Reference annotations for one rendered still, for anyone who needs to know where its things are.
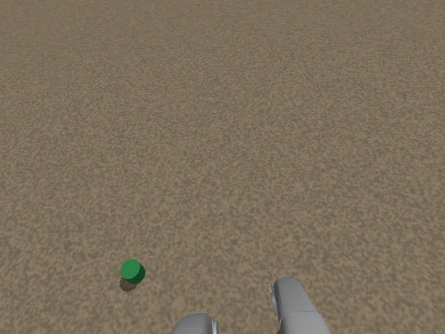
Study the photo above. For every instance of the tin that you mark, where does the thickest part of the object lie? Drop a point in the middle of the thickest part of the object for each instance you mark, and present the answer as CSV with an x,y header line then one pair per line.
x,y
132,271

